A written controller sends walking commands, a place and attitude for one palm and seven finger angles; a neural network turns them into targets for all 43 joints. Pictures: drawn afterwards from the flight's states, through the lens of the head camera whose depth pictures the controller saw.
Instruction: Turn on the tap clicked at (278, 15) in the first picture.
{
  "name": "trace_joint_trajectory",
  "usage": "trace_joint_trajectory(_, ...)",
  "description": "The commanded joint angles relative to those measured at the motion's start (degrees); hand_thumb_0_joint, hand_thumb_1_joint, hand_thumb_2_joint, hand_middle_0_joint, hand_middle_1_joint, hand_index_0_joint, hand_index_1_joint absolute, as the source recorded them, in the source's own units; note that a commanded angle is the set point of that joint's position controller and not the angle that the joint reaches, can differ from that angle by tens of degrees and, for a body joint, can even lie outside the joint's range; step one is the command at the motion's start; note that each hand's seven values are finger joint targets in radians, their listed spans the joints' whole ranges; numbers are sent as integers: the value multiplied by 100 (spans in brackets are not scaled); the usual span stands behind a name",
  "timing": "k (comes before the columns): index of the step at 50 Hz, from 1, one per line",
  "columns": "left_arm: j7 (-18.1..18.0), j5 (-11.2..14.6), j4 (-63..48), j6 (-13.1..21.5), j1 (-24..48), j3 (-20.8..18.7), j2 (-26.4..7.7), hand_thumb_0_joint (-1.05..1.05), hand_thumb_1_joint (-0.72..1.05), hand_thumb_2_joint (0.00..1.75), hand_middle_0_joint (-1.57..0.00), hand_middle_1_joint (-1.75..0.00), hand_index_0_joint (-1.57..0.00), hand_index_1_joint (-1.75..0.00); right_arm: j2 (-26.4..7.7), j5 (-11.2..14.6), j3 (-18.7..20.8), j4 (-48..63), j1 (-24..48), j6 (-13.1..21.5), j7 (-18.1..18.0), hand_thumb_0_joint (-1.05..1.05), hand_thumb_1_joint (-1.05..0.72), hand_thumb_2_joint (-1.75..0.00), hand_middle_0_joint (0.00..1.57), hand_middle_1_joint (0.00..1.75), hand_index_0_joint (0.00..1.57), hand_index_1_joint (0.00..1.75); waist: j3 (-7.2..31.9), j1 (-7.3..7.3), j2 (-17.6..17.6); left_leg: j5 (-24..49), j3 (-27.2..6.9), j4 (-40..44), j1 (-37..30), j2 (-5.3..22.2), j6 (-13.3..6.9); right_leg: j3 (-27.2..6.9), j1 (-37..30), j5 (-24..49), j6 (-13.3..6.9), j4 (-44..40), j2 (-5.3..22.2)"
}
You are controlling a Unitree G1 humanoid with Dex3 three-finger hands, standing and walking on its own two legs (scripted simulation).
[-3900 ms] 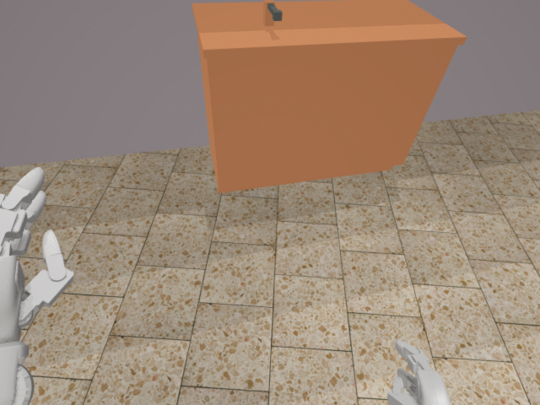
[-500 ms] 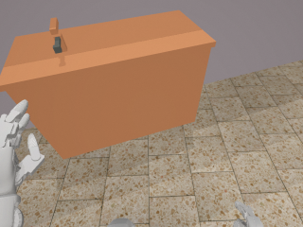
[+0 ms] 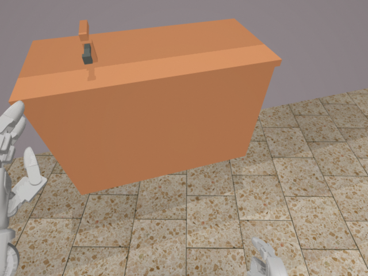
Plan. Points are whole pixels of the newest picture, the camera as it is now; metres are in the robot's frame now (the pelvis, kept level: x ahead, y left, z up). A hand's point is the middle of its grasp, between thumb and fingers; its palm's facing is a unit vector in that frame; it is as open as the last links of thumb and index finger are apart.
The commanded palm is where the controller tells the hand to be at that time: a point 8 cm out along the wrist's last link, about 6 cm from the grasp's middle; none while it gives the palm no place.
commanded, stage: take the last steps up to it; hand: left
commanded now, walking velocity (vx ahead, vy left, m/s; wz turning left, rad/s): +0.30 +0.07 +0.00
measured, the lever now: (87, 58) +0.77 +0.41 +0.08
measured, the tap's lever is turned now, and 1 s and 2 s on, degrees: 0 0 0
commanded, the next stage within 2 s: come to a stop and stand still in 1.56 s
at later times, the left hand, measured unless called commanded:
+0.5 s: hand (55, 132) +0.31 +0.26 +0.19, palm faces +0.41 -0.80 -0.43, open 7.4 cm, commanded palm +0.26 +0.31 +0.18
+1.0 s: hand (91, 103) +0.42 +0.24 +0.16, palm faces +0.41 -0.79 -0.45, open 7.4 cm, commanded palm +0.36 +0.28 +0.18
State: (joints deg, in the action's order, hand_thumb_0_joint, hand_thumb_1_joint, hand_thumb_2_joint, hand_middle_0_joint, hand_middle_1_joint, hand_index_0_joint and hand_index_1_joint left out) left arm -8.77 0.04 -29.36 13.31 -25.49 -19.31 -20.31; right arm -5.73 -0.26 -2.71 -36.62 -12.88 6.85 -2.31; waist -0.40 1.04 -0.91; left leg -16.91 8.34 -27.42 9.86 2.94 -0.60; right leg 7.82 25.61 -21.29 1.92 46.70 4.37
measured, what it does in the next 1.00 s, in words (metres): walks ahead: right foot, then left foot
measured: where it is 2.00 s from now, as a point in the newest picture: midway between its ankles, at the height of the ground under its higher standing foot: (181, 263)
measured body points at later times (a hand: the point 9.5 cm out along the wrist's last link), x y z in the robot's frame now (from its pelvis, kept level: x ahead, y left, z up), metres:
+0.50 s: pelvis +0.10 +0.03 -0.01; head +0.12 +0.04 +0.44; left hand +0.28 +0.30 +0.21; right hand +0.25 -0.25 -0.08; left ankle +0.14 +0.14 -0.74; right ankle +0.07 -0.09 -0.74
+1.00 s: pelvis +0.20 +0.01 -0.01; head +0.23 -0.02 +0.44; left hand +0.39 +0.28 +0.19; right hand +0.36 -0.22 -0.12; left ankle +0.15 +0.14 -0.65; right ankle +0.22 -0.07 -0.74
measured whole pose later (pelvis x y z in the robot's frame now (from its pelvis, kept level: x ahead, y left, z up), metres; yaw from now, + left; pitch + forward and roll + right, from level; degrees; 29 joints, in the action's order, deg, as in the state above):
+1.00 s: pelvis +0.20 +0.01 -0.01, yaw -1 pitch +0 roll +1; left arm -8.5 0.7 -24.4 11.9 -24.3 -20.5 -19.1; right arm -12.1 0.2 0.2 -38.7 -9.4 2.8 -2.5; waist -3.8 0.8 -2.4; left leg -23.5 3.1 -67.3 26.4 2.8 0.9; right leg 10.1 17.4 -15.7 -4.2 33.1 2.1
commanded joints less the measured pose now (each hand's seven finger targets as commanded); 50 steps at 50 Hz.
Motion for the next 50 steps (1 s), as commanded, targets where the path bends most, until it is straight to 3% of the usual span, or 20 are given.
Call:
trace_joint_trajectory(1, -67, 88, -532, 141, 292, -697, -882, 0, 90, 90, -20, -30, -20, -30, -1163, 9, 480, 751, 559, 132, -186, 0, -90, -90, 20, 30, 20, 30, 346, -67, -604, 161, -845, 635, 467, 1203, -636, 340, -1206, 286, -15, -1505, -341)
trace_joint_trajectory(3, -65, 47, -362, 79, 384, -734, -964, 0, 90, 90, -20, -30, -20, -30, -1130, 32, 493, 741, 590, 23, -199, 0, -90, -90, 20, 30, 20, 30, 639, -32, 195, -5, -402, -1025, 1063, 782, -432, -382, -2240, 426, -291, -2292, 76)
trace_joint_trajectory(4, -64, 17, -319, 53, 465, -805, -1131, 0, 90, 90, -20, -30, -20, -30, -1005, 56, 505, 792, 598, -36, -180, 0, -90, -90, 20, 30, 20, 30, 737, -54, 1678, -810, 2, -2686, 2126, 109, -168, -2531, -2734, 147, -851, -2860, 1272)
trace_joint_trajectory(5, -49, 76, -179, 49, 432, -799, -1094, 0, 90, 90, -20, -30, -20, -30, -1081, 41, 499, 890, 739, -27, -140, 0, -90, -90, 20, 30, 20, 30, 560, 18, 1950, -1468, -480, -3936, 3003, -205, 2, -3920, -2809, 263, -1299, -3290, 2114)
trace_joint_trajectory(7, 1, 129, -417, 188, 768, -841, -1151, 0, 90, 90, -20, -30, -20, -30, -1182, 45, 579, 748, 651, 0, -77, 0, -90, -90, 20, 30, 20, 30, 264, -86, 1200, -816, -1091, -4549, 2929, 163, 117, -3616, -1968, -726, -1279, -3522, 2037)
trace_joint_trajectory(10, -9, 66, -1044, 358, 670, -791, -1154, 0, 90, 90, -20, -30, -20, -30, -1094, 30, 448, 707, 830, -141, -67, 0, -90, -90, 20, 30, 20, 30, 316, -108, 365, -272, -880, -4154, 2686, 312, 219, -1902, -1651, 685, -1137, -3245, 1600)
trace_joint_trajectory(12, -59, 60, -1243, 409, 557, -809, -1187, 0, 90, 90, -20, -30, -20, -30, -1151, 5, 480, 748, 793, -117, -81, 0, -90, -90, 20, 30, 20, 30, 374, -142, 486, -57, -689, -3381, 2308, 324, 204, -1324, -1464, 1162, -1049, -3236, 1459)
trace_joint_trajectory(18, -262, 138, -1464, 339, -259, -1090, -1189, 0, 90, 90, -20, -30, -20, -30, -1090, -2, 607, 1020, 607, -14, -135, 0, -90, -90, 20, 30, 20, 30, 777, 88, 722, -68, 10, -1130, 1608, 39, 110, -1255, -2279, 1891, -1113, -2783, 1347)
trace_joint_trajectory(22, -302, 164, -1252, 285, -153, -979, -997, 0, 90, 90, -20, -30, -20, -30, -1173, 24, 677, 1054, 357, -41, -198, 0, -90, -90, 20, 30, 20, 30, 795, -115, 719, 584, 196, 85, 369, -62, 84, -765, -1906, 1163, -738, -2055, 920)
trace_joint_trajectory(23, -286, 155, -1212, 305, -79, -957, -976, 0, 90, 90, -20, -30, -20, -30, -1255, 44, 732, 1065, 327, -55, -245, 0, -90, -90, 20, 30, 20, 30, 799, -165, 174, 662, -15, 333, -220, 90, -28, -666, -1484, 1168, -567, -1423, 700)
trace_joint_trajectory(25, -231, 156, -1249, 394, 120, -736, -825, 0, 90, 90, -20, -30, -20, -30, -1403, 113, 783, 1153, 368, -58, -236, 0, -90, -90, 20, 30, 20, 30, 703, -193, -1689, 1629, -2667, 867, -1351, 1861, -899, -99, 558, -1226, -122, 851, -198)
trace_joint_trajectory(27, -162, 59, -856, 408, 270, -913, -1209, 0, 90, 90, -20, -30, -20, -30, -1288, 4, 624, 1013, 529, 12, -191, 0, -90, -90, 20, 30, 20, 30, 392, -184, -1278, 1381, -2981, 1183, -636, 2163, -1244, -575, 1074, -1223, -161, 2072, 14)
trace_joint_trajectory(29, -107, 59, -1230, 389, 597, -681, -1000, 0, 90, 90, -20, -30, -20, -30, -1262, 69, 648, 903, 450, 52, -147, 0, -90, -90, 20, 30, 20, 30, 222, -203, -1061, 1310, -2239, 1083, -509, 1829, -1222, -600, 1286, -635, -98, 2031, 159)
trace_joint_trajectory(33, -58, 62, -1687, 336, 248, -545, -860, 0, 90, 90, -20, -30, -20, -30, -1201, 51, 580, 880, 445, 198, -96, 0, -90, -90, 20, 30, 20, 30, 424, -104, -1198, 1642, -1109, 1088, -265, 1366, -925, -230, 638, 28, -43, 966, 80)
trace_joint_trajectory(42, -101, 108, -644, 113, 192, -861, -953, 0, 90, 90, -20, -30, -20, -30, -1125, 58, 498, 825, 591, 59, -193, 0, -90, -90, 20, 30, 20, 30, 700, -68, -410, 1031, -386, -428, 368, 1061, -453, 213, -1776, 719, -174, -2092, -309)
trace_joint_trajectory(43, -109, 56, -575, 99, 303, -859, -1033, 0, 90, 90, -20, -30, -20, -30, -1057, 76, 510, 817, 548, 8, -175, 0, -90, -90, 20, 30, 20, 30, 868, -69, 479, 550, -76, -1683, 977, 685, -317, -800, -2312, 697, -491, -2389, 359)
trace_joint_trajectory(44, -117, 43, -529, 86, 362, -930, -1193, 0, 90, 90, -20, -30, -20, -30, -958, 68, 480, 897, 613, -28, -161, 0, -90, -90, 20, 30, 20, 30, 854, -78, 1815, -1021, 50, -3161, 2385, -91, -44, -3086, -2955, 1173, -1118, -2881, 1595)
trace_joint_trajectory(45, -111, 106, -377, 57, 278, -957, -1150, 0, 90, 90, -20, -30, -20, -30, -1052, 52, 486, 923, 708, -37, -120, 0, -90, -90, 20, 30, 20, 30, 660, -2, 1788, -1499, -578, -4151, 2995, -126, 44, -3726, -2941, 1483, -1421, -3084, 2174)
trace_joint_trajectory(47, -61, 162, -535, 163, 414, -952, -1156, 0, 90, 90, -20, -30, -20, -30, -1138, 81, 561, 788, 626, -47, -57, 0, -90, -90, 20, 30, 20, 30, 474, -95, 1155, -807, -1014, -4662, 3009, 203, 141, -3090, -2458, 879, -1325, -3126, 1962)
trace_joint_trajectory(50, -76, 89, -990, 318, 207, -917, -1155, 0, 90, 90, -20, -30, -20, -30, -1088, 43, 459, 748, 858, -217, -72, 0, -90, -90, 20, 30, 20, 30, 467, -103, 310, -275, -831, -4310, 2851, 292, 233, -1569, -2096, 2182, -1108, -2913, 1523)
